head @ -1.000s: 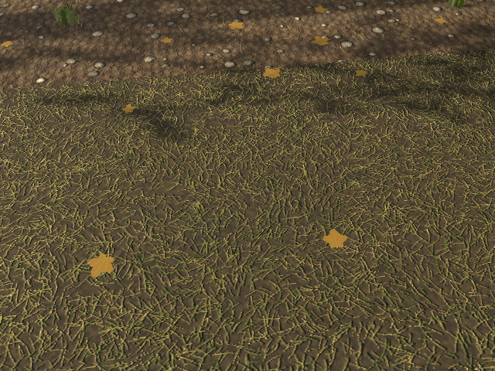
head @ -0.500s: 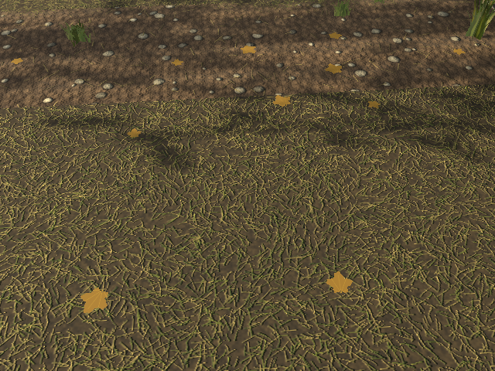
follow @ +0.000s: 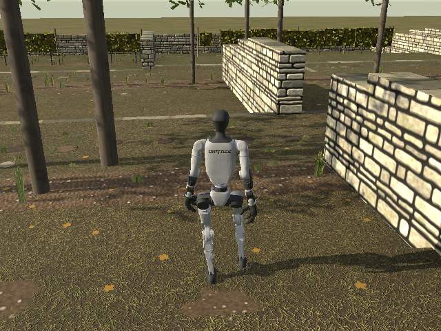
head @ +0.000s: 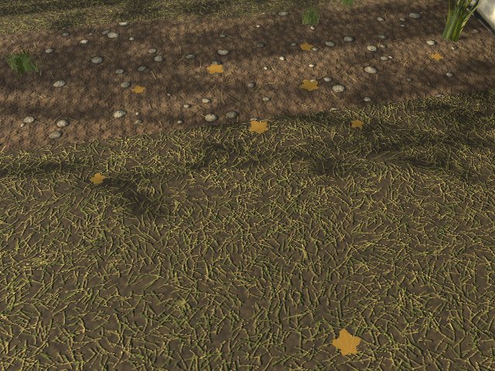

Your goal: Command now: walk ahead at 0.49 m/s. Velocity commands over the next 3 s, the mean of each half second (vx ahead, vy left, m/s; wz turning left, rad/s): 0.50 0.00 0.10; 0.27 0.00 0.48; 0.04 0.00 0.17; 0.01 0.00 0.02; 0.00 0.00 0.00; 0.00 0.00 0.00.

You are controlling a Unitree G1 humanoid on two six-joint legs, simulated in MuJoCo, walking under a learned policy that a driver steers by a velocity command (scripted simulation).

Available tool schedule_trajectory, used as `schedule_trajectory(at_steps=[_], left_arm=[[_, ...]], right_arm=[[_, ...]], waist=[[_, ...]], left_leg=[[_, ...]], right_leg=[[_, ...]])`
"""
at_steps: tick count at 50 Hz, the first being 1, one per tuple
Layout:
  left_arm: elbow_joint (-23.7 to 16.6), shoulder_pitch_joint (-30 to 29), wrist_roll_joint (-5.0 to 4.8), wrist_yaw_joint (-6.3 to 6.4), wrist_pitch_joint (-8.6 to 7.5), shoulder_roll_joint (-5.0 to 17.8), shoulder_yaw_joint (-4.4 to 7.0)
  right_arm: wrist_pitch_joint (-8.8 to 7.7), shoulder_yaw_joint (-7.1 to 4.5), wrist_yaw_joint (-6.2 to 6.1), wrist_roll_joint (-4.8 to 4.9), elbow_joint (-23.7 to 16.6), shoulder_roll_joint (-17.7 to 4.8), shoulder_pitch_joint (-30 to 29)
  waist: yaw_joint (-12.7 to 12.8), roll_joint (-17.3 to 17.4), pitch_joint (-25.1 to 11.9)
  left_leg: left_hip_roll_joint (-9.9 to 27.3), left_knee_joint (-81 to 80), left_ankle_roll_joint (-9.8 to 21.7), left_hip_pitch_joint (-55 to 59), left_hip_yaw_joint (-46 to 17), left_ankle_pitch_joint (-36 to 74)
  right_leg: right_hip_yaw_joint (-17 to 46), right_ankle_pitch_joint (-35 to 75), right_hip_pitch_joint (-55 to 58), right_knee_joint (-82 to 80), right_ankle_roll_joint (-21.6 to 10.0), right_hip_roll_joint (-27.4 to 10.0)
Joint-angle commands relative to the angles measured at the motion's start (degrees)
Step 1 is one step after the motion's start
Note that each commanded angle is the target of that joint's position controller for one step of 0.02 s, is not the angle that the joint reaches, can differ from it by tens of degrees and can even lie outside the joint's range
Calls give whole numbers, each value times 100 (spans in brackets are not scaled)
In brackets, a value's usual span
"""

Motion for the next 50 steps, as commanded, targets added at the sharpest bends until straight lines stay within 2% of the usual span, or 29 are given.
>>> schedule_trajectory(at_steps=[1, 3, 4, 7, 8, 10, 13, 16, 17, 18, 19, 21, 22, 23, 24, 25, 27, 29, 31, 33, 35, 37, 40, 41, 42, 43, 44, 46, 50], left_arm=[[-351, 43, 40, -61, 157, -249, -145], [-356, 174, 92, -230, 151, -122, -194], [-483, -91, 136, -229, 81, 28, -170], [-746, -1002, 12, -175, 3, 90, -221], [-809, -1070, 59, -196, 35, 61, -233], [-950, -1365, 129, -198, 96, 217, -199], [-1216, -2133, 55, -183, 145, 128, -252], [-1291, -2457, 62, -252, 132, 127, -328], [-1444, -2850, -1285, -236, -41, 529, -85], [-1332, -2427, -1272, -256, -134, 545, -89], [-1124, -1804, -1053, -278, -206, 517, -53], [-154, 982, -788, -202, -89, 866, 203], [150, 1997, -523, -162, -41, 961, 72], [185, 2068, -611, -96, -65, 1291, 192], [174, 1808, -628, -29, 1, 1471, 281], [78, 1484, -532, 7, 6, 1185, 243], [-40, 330, -562, 75, -85, 690, 42], [-41, -447, -525, 97, -124, 457, -58], [-132, -767, -408, 235, -105, 598, -33], [-172, -830, -402, 396, -149, 1013, 68], [-162, -621, -610, 472, -112, 1394, 200], [-141, -531, -802, 523, 18, 1408, 278], [-221, -270, -772, 509, 201, 1495, 363], [-266, 40, -618, 489, 241, 1435, 352], [-445, 656, -292, 402, 211, 794, 124], [-537, 653, -415, 287, 114, 958, 57], [-678, 137, -575, 268, 111, 1188, 113], [-747, -245, -508, 415, 269, 1171, 138], [-770, -71, -473, 498, 501, 1097, 188]], right_arm=[[-197, 99, 100, -104, -223, -93, 37], [-164, 150, 141, -209, -151, -171, 434], [-191, 226, 18, -193, -46, 14, 780], [-137, 299, -66, -119, 169, -118, 1545], [-79, 387, -24, -139, 152, -18, 1619], [-25, 447, -1, -130, 162, 51, 1918], [-30, 483, -119, -34, 313, 92, 2596], [30, 437, -94, 49, 258, -23, 2460], [226, 96, -336, 673, -67, -708, 1257], [326, 108, -386, 617, -84, -684, 1292], [400, 100, -374, 541, 1, -536, 1415], [349, 114, -236, 442, 61, -187, 1296], [214, 178, -204, 628, 90, 207, 1599], [52, 148, -199, 871, -258, -200, 1854], [6, 113, -222, 938, -604, -336, 1478], [66, 114, -291, 917, -831, -323, 817], [286, 15, -444, 696, -1076, -164, 92], [489, 36, -418, 648, -1286, 229, -172], [414, -98, -389, 537, -1566, -169, -550], [292, -137, -239, 472, -1673, -304, -730], [356, -136, -74, 442, -1871, -366, -1082], [462, -149, 30, 391, -2195, -564, -1603], [485, -339, 133, 298, -2268, -1053, -1363], [493, -529, 64, 308, -2151, -1589, -844], [530, -605, -7, 294, -2242, -2192, -694], [544, -526, 14, 321, -2412, -2096, -366], [550, -476, -8, 266, -2600, -1910, -661], [639, -371, -100, 419, -2793, -1573, -1485], [675, -352, -168, 262, -2986, -1475, -1836]], waist=[[189, 364, 295], [226, 351, 274], [76, 207, 276], [-285, 350, 251], [-252, 611, 311], [-380, 408, 567], [-753, 386, 891], [-783, 326, 1019], [-573, 284, 1289], [-425, 145, 892], [-273, 213, 384], [891, -127, -887], [1204, -881, -1765], [1108, -1579, -2691], [1066, -1270, -2884], [1063, -283, -2474], [402, 808, -1137], [-110, 202, 160], [-172, -174, 454], [-179, -404, 15], [-92, -266, -367], [16, -79, -298], [-103, 183, -674], [-213, 856, -973], [219, 2316, -1565], [-48, 2003, -2806], [-155, 1294, -2526], [191, 252, -1525], [547, 670, -1241]], left_leg=[[1511, -1180, 1011, -922, -1184, 658], [1396, -667, 955, -1313, -1075, 860], [1488, -288, 966, -405, -1292, 855], [1264, 179, 850, -325, -1195, 459], [1264, 229, 894, -752, -1299, 139], [1403, 575, 985, -405, -1576, -203], [1603, 1074, 975, 820, -2048, -182], [1427, 1314, 839, 466, -2141, -137], [1551, 1858, 608, 194, -2274, 680], [1344, 2417, 464, 500, -2032, 1496], [1129, 3248, 324, 466, -1799, 1999], [470, 6152, -141, -1668, -1412, 299], [-96, 8679, -320, -3579, -1385, -3883], [305, 9212, -499, -4457, -1786, -3500], [581, 9250, -650, -5046, -1627, -3168], [960, 8821, -662, -5325, -1271, -2386], [1180, 8294, -584, -4902, -1074, -1003], [1423, 6769, -467, -4126, -1257, -614], [1286, 4326, -601, -2872, -1044, 213], [1032, 2623, -581, -1739, -664, 1469], [982, 2135, -500, -1687, -622, 1694], [995, 1649, -255, -2173, -647, 1364], [450, 836, 57, -1222, -207, 1156], [597, 696, 299, -58, -686, 3317], [2080, 1066, 1282, 1935, -2740, 5916], [2634, 490, 1906, 2680, -4186, 4724], [2416, 259, 1650, 2319, -3891, 3683], [1944, -23, 1046, 771, -3141, 2328], [1539, -327, 742, -743, -2547, 1921]], right_leg=[[-40, 1406, -66, -907, 223, -238], [-154, 2275, 37, -478, 343, -134], [304, 3177, -916, -1277, 350, -288], [-107, 4335, -602, -2585, 355, -163], [-248, 4204, -162, -2403, 311, -78], [-264, 3738, -489, -2583, 337, -58], [-161, 3102, -1245, -3483, 417, -164], [-300, 2754, -198, -4079, 355, -163], [152, 2249, -78, -4032, 408, 84], [58, 2463, 356, -4469, 359, 157], [-123, 3131, 1396, -4825, 299, 264], [-146, 4836, 5295, -4349, 160, -189], [314, 7716, 7415, -2390, -170, -1233], [1239, 7790, 8129, -1763, -875, -1938], [1916, 5484, 7812, -2516, -1341, -2208], [2128, 2731, 6854, -3385, -1469, -2234], [2169, 1384, 4134, -4350, -1197, -2170], [972, 1390, 1731, -4820, -563, -1631], [-370, 1896, 623, -5113, -301, -783], [-933, 2739, 628, -4904, -241, -444], [-736, 3248, 1626, -4908, -291, -874], [-767, 3382, 2600, -4597, -120, -1055], [-1170, 3594, 3114, -3086, 252, -688], [-1413, 2630, 2454, -1647, 585, -214], [-1367, -2368, 282, 781, 1011, 720], [-97, -3153, -387, 1884, 902, 1002], [173, -2638, -783, 2130, 777, 841], [139, -1681, -728, 1234, 772, 469], [-29, -1141, 344, 81, 758, 419]])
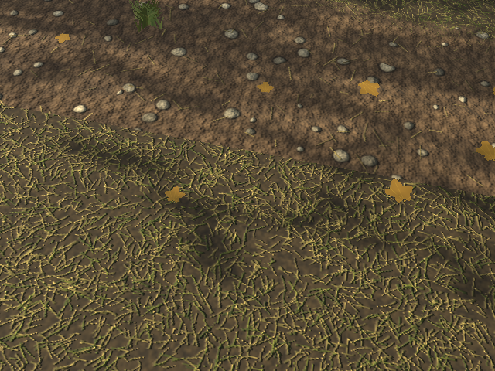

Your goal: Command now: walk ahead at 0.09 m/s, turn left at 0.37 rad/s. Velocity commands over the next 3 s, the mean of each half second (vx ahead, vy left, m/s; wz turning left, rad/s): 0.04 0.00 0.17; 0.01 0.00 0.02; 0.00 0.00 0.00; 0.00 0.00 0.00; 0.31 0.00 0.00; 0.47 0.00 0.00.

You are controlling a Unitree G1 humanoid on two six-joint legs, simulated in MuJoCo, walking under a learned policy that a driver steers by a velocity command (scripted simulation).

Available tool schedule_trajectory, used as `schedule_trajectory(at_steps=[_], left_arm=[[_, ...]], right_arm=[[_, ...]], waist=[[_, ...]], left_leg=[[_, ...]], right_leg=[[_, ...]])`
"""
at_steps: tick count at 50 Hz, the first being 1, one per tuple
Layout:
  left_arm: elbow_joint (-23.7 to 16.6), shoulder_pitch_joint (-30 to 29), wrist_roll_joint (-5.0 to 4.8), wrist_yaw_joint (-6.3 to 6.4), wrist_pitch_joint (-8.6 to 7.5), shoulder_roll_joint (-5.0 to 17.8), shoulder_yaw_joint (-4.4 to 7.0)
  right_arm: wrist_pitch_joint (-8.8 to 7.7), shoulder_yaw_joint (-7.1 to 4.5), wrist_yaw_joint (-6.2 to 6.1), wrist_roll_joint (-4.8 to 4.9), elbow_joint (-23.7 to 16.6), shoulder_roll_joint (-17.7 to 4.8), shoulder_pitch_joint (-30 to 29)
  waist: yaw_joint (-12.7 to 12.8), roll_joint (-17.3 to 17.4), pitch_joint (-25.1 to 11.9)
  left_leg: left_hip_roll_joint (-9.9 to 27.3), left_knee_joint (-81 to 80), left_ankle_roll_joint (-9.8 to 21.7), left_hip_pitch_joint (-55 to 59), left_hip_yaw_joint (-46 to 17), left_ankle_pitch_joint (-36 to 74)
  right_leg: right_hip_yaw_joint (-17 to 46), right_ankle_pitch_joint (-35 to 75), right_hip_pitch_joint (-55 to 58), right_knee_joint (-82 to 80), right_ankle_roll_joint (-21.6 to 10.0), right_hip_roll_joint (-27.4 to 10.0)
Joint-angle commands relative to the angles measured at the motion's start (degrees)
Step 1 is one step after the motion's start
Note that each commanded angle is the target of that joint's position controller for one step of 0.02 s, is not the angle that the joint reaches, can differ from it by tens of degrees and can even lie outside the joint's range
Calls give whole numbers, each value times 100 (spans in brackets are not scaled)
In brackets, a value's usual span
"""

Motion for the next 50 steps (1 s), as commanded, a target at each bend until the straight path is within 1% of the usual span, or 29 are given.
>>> schedule_trajectory(at_steps=[1, 3, 5, 7, 9, 10, 11, 12, 13, 14, 15, 16, 17, 18, 19, 20, 21, 23, 26, 31, 38, 50], left_arm=[[-125, 681, 44, 68, 93, 411, 138], [-207, 535, 43, 85, 99, 329, 128], [-254, 366, 17, 100, 137, 324, 140], [-318, 202, 0, 104, 148, 328, 155], [-327, 132, 6, 99, 134, 293, 152], [-319, 117, -5, 91, 124, 295, 153], [-300, 139, -15, 80, 108, 291, 154], [-273, 182, -25, 62, 88, 275, 152], [-219, 287, -28, 35, 62, 225, 146], [-155, 396, -6, -1, 37, 187, 136], [-114, 485, 56, -33, 19, 290, 146], [-135, 549, 124, -53, 11, 537, 176], [-52, 378, 75, -68, 10, 775, 274], [-67, 336, 55, -89, -16, 428, 199], [-60, 305, 61, -88, -47, 310, 156], [-83, 226, 65, -82, -76, 322, 141], [-93, 223, 46, -72, -106, 362, 153], [-40, 384, 29, -41, -138, 372, 147], [5, 529, 10, -13, -116, 359, 137], [43, 564, -3, -27, -85, 331, 121], [162, 533, -12, -76, -58, 279, 88], [472, 564, -13, -96, -49, 265, 49]], right_arm=[[-75, -254, -113, -40, -479, -872, -13], [-62, -241, -197, -14, -445, -837, 66], [-25, -210, -250, -8, -435, -744, 13], [-7, -172, -275, -6, -395, -651, -5], [1, -151, -265, -22, -324, -595, 34], [5, -149, -249, -39, -282, -591, 81], [3, -130, -231, -48, -238, -539, 130], [0, -101, -214, -48, -200, -471, 155], [3, -62, -202, -33, -166, -392, 134], [5, -29, -194, -16, -109, -331, 195], [-15, -18, -189, -19, -33, -314, 380], [-63, -13, -171, -64, 5, -297, 541], [-93, -54, -138, -8, -61, -350, 610], [-105, -61, -127, -48, -48, -410, 338], [-86, -83, -130, -16, -113, -412, 157], [-46, -81, -143, -8, -86, -357, 147], [-16, -89, -150, -19, -95, -374, 161], [-16, -89, -139, -10, -78, -313, 186], [-44, -86, -121, 16, -41, -253, 200], [-59, -91, -125, 18, 26, -269, 226], [-61, -87, -166, 28, 166, -330, 227], [-58, -71, -222, 50, 587, -349, 177]], waist=[[195, 462, -1226], [149, 484, -1288], [106, 551, -1185], [58, 645, -1015], [10, 722, -855], [-15, 756, -788], [-23, 769, -743], [-5, 770, -694], [85, 727, -650], [169, 652, -610], [157, 548, -651], [44, 238, -669], [-208, -629, -516], [-52, -682, -521], [-29, -720, -460], [-48, -633, -395], [-9, -545, -348], [38, -302, -361], [105, -89, -391], [131, 113, -423], [127, 126, -335], [128, 67, -167]], left_leg=[[1474, -997, 782, 1143, -1726, 1215], [1508, -1045, 757, 1184, -1714, 848], [1430, -1158, 627, 1110, -1698, -7], [1376, -1289, 555, 981, -1728, -808], [1315, -1346, 548, 889, -1702, -1236], [1297, -1350, 574, 875, -1707, -1361], [1297, -1341, 592, 897, -1739, -1475], [1288, -1302, 588, 930, -1772, -1556], [1232, -1203, 523, 931, -1751, -1615], [1122, -1097, 386, 898, -1686, -1614], [993, -981, 198, 828, -1602, -1599], [757, -653, 9, 571, -1395, -1577], [354, -600, -150, 684, -696, -1295], [297, -338, -255, 1083, -522, -1057], [310, -219, -248, 1255, -485, -850], [361, -199, -201, 1325, -524, -664], [375, -178, -155, 1323, -556, -486], [439, -186, -77, 1373, -636, -220], [472, -165, -60, 1392, -685, 34], [511, -104, -81, 1503, -724, 331], [564, -120, -135, 1648, -763, 411], [554, -208, -219, 1788, -703, 314]], right_leg=[[139, 381, 80, -575, 17, -133], [234, 601, 113, -962, 79, -193], [290, 844, 192, -1336, 105, -242], [328, 999, 373, -1778, 124, -284], [274, 923, 674, -2258, 134, -257], [205, 788, 844, -2439, 122, -216], [165, 662, 1006, -2657, 103, -189], [115, 601, 1191, -2952, 64, -157], [36, 787, 1486, -3465, -6, -109], [-46, 1196, 1872, -4079, -95, -64], [59, 1524, 2279, -4252, -180, -234], [342, 2029, 2642, -4201, -351, -630], [507, 1574, 2201, -4238, -586, -678], [579, 954, 1809, -4510, -605, -642], [591, 749, 1649, -4606, -532, -626], [515, 807, 1598, -4579, -442, -556], [452, 841, 1635, -4521, -398, -503], [348, 1020, 1721, -4372, -364, -418], [278, 1241, 1864, -4211, -380, -344], [211, 1487, 1984, -4081, -395, -246], [182, 1551, 2043, -4131, -382, -176], [169, 1395, 2078, -4327, -405, -119]])
Over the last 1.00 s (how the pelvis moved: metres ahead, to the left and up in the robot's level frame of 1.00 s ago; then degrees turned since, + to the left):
0.55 0.01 -0.18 20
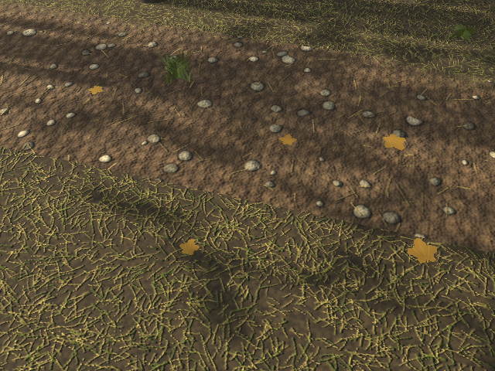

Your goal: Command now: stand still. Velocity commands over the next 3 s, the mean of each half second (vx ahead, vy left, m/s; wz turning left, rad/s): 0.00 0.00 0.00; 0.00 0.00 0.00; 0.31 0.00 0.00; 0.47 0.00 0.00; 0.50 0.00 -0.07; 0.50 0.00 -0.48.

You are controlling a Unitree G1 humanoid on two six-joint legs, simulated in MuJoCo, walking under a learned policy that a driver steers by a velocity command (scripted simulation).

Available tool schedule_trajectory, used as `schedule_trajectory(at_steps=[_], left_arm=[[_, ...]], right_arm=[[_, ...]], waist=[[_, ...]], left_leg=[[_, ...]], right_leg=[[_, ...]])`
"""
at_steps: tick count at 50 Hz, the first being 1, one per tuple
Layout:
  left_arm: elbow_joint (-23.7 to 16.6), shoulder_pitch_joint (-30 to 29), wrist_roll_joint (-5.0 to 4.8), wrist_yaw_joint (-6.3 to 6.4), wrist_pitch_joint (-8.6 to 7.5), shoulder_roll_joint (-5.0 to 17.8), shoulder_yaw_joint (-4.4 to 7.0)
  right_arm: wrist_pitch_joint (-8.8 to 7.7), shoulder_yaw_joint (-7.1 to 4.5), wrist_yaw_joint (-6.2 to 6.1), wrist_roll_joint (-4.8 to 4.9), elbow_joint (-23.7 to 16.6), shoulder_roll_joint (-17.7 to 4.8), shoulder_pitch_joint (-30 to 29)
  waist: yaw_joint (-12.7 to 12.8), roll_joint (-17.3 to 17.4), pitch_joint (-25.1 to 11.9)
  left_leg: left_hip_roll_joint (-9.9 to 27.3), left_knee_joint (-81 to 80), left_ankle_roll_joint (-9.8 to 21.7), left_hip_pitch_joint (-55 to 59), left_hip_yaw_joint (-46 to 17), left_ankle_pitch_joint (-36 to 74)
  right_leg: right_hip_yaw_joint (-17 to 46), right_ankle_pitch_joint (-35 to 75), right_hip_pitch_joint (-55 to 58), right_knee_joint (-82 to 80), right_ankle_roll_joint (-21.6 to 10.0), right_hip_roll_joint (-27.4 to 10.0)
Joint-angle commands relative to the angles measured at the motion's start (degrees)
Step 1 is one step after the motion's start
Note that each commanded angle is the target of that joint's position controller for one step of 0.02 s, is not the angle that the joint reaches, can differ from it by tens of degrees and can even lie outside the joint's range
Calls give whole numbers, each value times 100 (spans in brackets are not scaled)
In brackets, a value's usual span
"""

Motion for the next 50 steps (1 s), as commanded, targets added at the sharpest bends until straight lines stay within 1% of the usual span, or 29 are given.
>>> schedule_trajectory(at_steps=[1, 14, 26, 37, 49, 50], left_arm=[[-159, 55, 2, 17, -52, 625, 110], [132, 236, 10, 22, -54, 606, 48], [295, 467, 14, 16, -61, 546, -13], [373, 673, 13, 3, -68, 489, -60], [411, 852, 8, -9, -70, 439, -87], [467, 950, 13, -7, -66, 403, -96]], right_arm=[[-67, -132, -27, 4, -197, -602, -82], [-54, -84, -60, 12, 434, -627, -48], [-32, -19, -82, 15, 925, -619, 34], [-13, 33, -98, 16, 1208, -589, 141], [0, 75, -119, 19, 1374, -554, 278], [6, 97, -121, 15, 1430, -470, 384]], waist=[[-5, -24, -258], [-13, -7, -111], [-37, -26, -32], [-56, -38, 7], [-64, -45, 32], [-66, -97, -101]], left_leg=[[395, -401, 238, 384, -323, 1307], [364, -545, 152, 438, -246, 1112], [347, -626, 101, 439, -186, 1035], [347, -659, 60, 418, -145, 1037], [359, -675, 15, 392, -116, 1065], [281, -647, 14, 444, -17, 581]], right_leg=[[297, 799, -235, -584, -150, -308], [275, 599, -254, -784, -184, -263], [256, 578, -257, -905, -210, -242], [255, 656, -243, -966, -232, -241], [266, 792, -205, -1012, -261, -248], [269, 198, -155, -1109, -278, -230]])
Over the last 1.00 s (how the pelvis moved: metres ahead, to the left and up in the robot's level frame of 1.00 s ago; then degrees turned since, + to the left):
0.09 -0.06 0.01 3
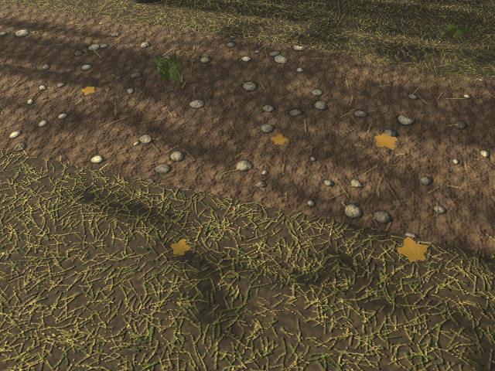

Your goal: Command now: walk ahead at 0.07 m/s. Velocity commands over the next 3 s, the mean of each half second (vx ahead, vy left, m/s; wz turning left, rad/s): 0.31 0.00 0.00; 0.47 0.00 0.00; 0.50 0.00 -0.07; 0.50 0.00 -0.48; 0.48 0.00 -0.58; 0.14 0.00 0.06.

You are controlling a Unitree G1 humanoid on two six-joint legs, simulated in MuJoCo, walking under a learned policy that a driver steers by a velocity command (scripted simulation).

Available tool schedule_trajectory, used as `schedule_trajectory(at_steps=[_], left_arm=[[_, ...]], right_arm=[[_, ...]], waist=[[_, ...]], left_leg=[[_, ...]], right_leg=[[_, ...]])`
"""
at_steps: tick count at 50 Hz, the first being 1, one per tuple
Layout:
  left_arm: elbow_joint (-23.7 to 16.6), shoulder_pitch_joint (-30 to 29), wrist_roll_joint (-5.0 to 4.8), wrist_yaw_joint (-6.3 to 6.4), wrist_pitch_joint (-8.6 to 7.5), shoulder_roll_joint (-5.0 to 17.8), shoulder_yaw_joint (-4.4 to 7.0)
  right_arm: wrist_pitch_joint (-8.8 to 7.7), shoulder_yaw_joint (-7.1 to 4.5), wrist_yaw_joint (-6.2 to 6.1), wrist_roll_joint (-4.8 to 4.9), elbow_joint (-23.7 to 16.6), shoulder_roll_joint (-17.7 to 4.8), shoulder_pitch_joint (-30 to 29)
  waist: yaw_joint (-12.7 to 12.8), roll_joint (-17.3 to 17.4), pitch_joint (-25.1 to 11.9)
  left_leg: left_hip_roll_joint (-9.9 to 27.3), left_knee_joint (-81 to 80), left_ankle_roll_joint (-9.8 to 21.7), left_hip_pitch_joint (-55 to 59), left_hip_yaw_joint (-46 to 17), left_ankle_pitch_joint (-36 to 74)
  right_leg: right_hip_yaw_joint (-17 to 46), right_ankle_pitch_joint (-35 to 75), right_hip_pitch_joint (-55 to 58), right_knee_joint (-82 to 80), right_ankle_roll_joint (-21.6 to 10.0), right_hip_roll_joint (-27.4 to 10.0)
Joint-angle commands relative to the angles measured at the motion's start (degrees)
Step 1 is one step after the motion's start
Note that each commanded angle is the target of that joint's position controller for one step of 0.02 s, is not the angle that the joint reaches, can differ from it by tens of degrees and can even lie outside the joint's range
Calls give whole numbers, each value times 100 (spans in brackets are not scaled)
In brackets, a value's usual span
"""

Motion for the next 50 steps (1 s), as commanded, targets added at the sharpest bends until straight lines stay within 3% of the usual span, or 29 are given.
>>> schedule_trajectory(at_steps=[1, 2, 4, 6, 8, 11, 13, 15, 16, 17, 18, 19, 20, 23, 26, 29, 33, 36, 38, 39, 40, 41, 42, 43, 44, 45, 46, 48, 50], left_arm=[[-64, 439, -32, 31, -15, 656, 129], [-94, 474, -80, 59, -3, 897, 205], [-129, 704, -129, 94, -51, 1271, 333], [-196, 718, -64, 88, -188, 1232, 368], [-281, 694, -117, 39, -270, 1062, 354], [-363, 667, -171, -1, -241, 1117, 384], [-389, 614, -212, -20, -185, 1219, 405], [-468, 519, -195, -35, -208, 1160, 364], [-590, 269, -155, -58, -256, 923, 282], [-906, 196, -81, -82, -380, 405, 144], [-990, 106, -222, -65, -464, 624, 214], [-1048, 20, -349, -96, -524, 878, 267], [-1023, -7, -350, -122, -550, 925, 282], [-982, -32, -165, -139, -494, 937, 379], [-1139, -404, -117, -166, -409, 741, 354], [-1456, -1201, -115, -178, -401, 565, 277], [-1728, -1997, -174, -273, -445, 521, 206], [-1904, -2254, -194, -380, -491, 597, 200], [-1900, -1979, -178, -426, -519, 794, 278], [-1808, -1559, -176, -412, -522, 966, 363], [-1532, -606, -197, -381, -506, 1181, 494], [-1262, 494, -163, -319, -468, 1462, 598], [-1082, 1116, -20, -313, -443, 2025, 720], [-1037, 1088, -24, -320, -423, 1524, 571], [-1102, 480, -72, -309, -445, 1259, 477], [-1228, -97, -72, -305, -468, 1053, 405], [-1253, -427, -28, -342, -500, 888, 351], [-1189, -606, 33, -400, -548, 682, 294], [-1043, -417, -2, -382, -577, 769, 312]], right_arm=[[-27, -68, -25, 20, -81, -491, 219], [-52, -83, -23, 52, -128, -530, 153], [-218, -71, 29, 92, -405, -547, -342], [-390, -96, 102, 127, -551, -588, -619], [-514, -126, 183, 158, -543, -603, -526], [-642, -129, 274, 174, -581, -511, -689], [-642, -138, 321, 190, -429, -459, -275], [-589, -258, 285, 205, -131, -659, 613], [-598, -370, 246, 207, -1, -983, 1285], [-600, -526, 235, 147, 87, -1744, 2080], [-697, -409, 313, 17, 134, -1464, 2015], [-776, -301, 350, 36, -72, -1173, 1359], [-809, -222, 390, 42, -254, -925, 889], [-755, -93, 434, -11, -379, -652, 612], [-711, -106, 339, -21, -278, -825, 1017], [-664, -104, 244, -20, -320, -930, 1110], [-643, -109, 216, 53, -258, -964, 1510], [-578, -154, 205, 93, -199, -1010, 1632], [-518, -203, 183, 70, -243, -1121, 1498], [-474, -235, 176, 48, -278, -1205, 1428], [-414, -218, 178, 5, -323, -1161, 1329], [-406, -150, 188, -57, -454, -1048, 1264], [-534, 83, 285, -55, -528, -188, 2121], [-721, 27, 340, 73, -393, -478, 1984], [-827, -120, 362, 244, -660, -991, 1275], [-863, -130, 321, 269, -807, -1050, 807], [-828, -167, 262, 200, -832, -1001, 633], [-651, -186, 216, 107, -790, -731, 915], [-535, -180, 197, 83, -839, -572, 923]], waist=[[33, -208, -7], [90, -480, 140], [271, -903, 627], [308, -701, 940], [229, -487, 768], [208, -609, 398], [-62, -629, 255], [-491, -491, -17], [-850, 31, -230], [-936, 1637, -738], [-813, 1317, -723], [-546, 818, -144], [-379, 600, 94], [-124, 505, 218], [-167, 393, 230], [-309, 305, 343], [-525, 342, 513], [-438, 390, 549], [-143, 523, 250], [110, 671, -104], [605, 682, -695], [1036, 458, -1443], [630, -1165, -2554], [718, -1219, -2813], [602, -991, -1602], [420, -445, -973], [209, -107, -566], [-148, -363, -393], [-239, -395, -227]], left_leg=[[-93, -27, 249, 64, 271, -383], [-263, 379, 278, -323, 512, -1200], [-53, 1402, 341, -1347, 742, -1281], [407, 2285, 410, -2206, 517, -1365], [627, 2196, 483, -2606, 491, -1326], [425, 973, 399, -1489, 937, -760], [128, 314, 313, -205, 1297, -31], [-50, 134, 339, 1095, 1308, 67], [587, -313, 594, 1853, 391, -323], [2081, -1234, 1403, 2795, -2182, -1172], [2546, -1772, 1875, 2612, -3609, -2097], [2451, -1769, 1727, 2201, -3053, -2334], [2126, -1807, 1492, 1841, -2302, -1913], [1473, -1962, 1111, 1129, -784, 63], [1348, -2015, 1207, 1085, -219, 1452], [1236, -2122, 1198, 919, 142, 1752], [1253, -2225, 1166, 1009, 355, 1576], [1553, -1941, 1122, 1676, 378, 2052], [1646, -1426, 1004, 2023, 442, 3370], [1612, -890, 940, 2113, 500, 4475], [1388, 200, 814, 1920, 693, 5152], [1159, 1754, 662, 728, 786, 4105], [42, 4213, 297, -1642, 810, 562], [-151, 5108, 379, -2371, -66, -1808], [226, 5376, 494, -2920, 21, -1560], [564, 5127, 538, -2806, 196, -978], [782, 4739, 517, -2535, 308, -597], [1029, 4248, 490, -1881, 275, -242], [1095, 3902, 406, -1891, 373, -107]], right_leg=[[506, -974, -373, -881, -170, -417], [898, -2027, -386, -1115, -396, -641], [2447, -3230, -302, -1940, -1071, -1815], [3024, -2495, -29, -2162, -1377, -2337], [2570, -1637, 596, -2026, -1201, -2174], [1453, -721, 319, -1803, -866, -1565], [1056, -689, -479, -1490, -779, -1332], [890, -292, -1189, -805, -620, -1136], [429, 175, -1730, 552, -329, -780], [-267, -758, -2968, 2768, 66, -81], [449, -1495, -3599, 4027, 11, -48], [664, -1048, -4065, 4442, -166, -448], [576, -449, -4005, 4382, -248, -711], [368, 523, -3332, 3575, -164, -1050], [128, 996, -3437, 3023, 79, -1034], [-8, 1647, -3341, 1828, 219, -937], [-228, 2199, -2920, 757, 154, -684], [-144, 1933, -2971, 397, -59, -636], [-227, 1529, -2446, 308, -243, -459], [-362, 1323, -1814, 371, -344, -262], [-493, 1341, -607, 314, -500, -74], [216, 1360, 1257, 554, -782, -722], [3136, 77, 3595, 97, -1802, -2322], [4595, -490, 3606, -985, -1876, -2588], [3673, -478, 2671, -1105, -1487, -2367], [2772, 94, 1603, -1259, -1297, -2155], [2102, 733, 718, -1430, -1175, -1906], [1389, 1093, -131, -1761, -1051, -1550], [1026, 1379, -460, -1979, -1136, -1468]])
Over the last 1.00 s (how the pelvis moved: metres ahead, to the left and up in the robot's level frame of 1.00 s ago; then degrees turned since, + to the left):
0.00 -0.02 0.00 0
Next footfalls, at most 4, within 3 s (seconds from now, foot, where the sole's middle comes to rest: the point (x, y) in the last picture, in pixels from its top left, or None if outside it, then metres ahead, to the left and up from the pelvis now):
0.32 left None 0.14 0.16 -0.78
0.82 right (287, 370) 0.51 -0.06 -0.78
1.36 left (205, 268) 0.82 0.17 -0.78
1.92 right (289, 202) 1.08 -0.10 -0.78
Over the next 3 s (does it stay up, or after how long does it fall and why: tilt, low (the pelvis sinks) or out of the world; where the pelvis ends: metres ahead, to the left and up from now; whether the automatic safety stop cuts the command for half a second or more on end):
stays up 1.35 -0.14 0.00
